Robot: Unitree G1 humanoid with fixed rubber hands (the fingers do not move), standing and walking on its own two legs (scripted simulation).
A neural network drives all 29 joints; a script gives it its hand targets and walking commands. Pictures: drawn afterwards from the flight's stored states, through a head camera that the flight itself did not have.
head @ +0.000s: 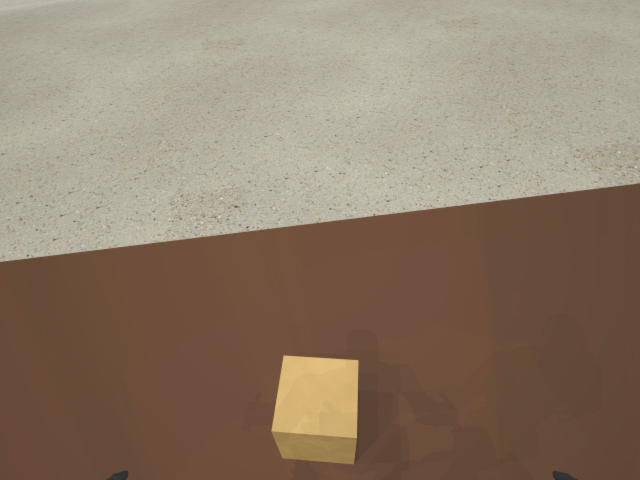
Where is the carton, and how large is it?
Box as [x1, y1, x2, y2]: [271, 356, 357, 463]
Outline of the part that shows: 283,356 271,431 282,457 353,463 356,441 357,360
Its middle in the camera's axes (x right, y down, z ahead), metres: -0.01 +0.49 +1.09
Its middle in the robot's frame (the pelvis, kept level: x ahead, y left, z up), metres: +0.45 +0.05 -0.65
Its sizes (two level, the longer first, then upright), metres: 0.210 0.200 0.250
